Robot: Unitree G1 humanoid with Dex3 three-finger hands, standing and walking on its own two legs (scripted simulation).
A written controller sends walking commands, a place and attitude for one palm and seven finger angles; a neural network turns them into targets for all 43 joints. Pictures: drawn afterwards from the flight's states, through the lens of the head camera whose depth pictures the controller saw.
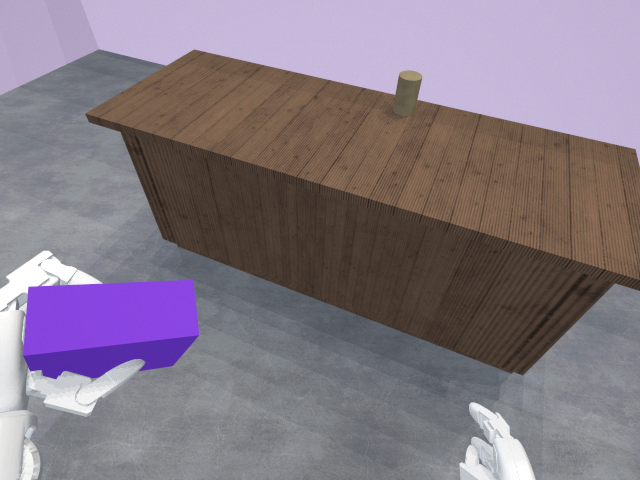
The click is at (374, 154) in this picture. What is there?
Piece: table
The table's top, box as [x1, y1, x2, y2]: [85, 50, 639, 290]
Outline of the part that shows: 85,113 90,122 639,290 639,166 635,149 419,100 417,100 415,111 412,115 400,116 392,111 394,99 393,94 198,50 192,50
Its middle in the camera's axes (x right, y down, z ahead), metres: +0.10 -0.29 +1.10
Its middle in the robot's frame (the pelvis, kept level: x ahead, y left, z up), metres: +1.02 -0.04 -0.13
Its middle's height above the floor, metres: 0.65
